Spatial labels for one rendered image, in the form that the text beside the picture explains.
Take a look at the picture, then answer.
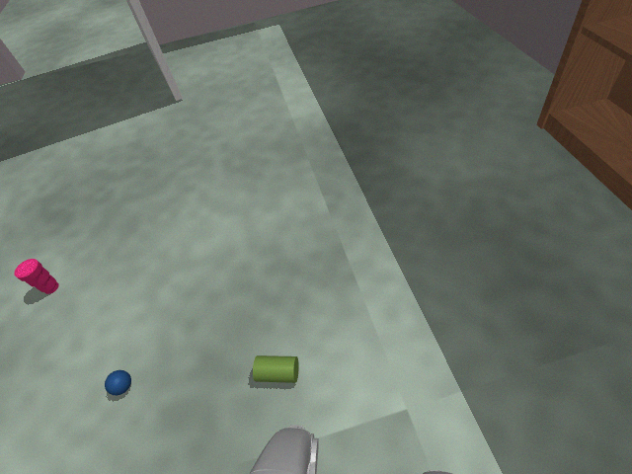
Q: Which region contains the bookshelf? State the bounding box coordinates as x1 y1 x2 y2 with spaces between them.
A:
537 0 632 210

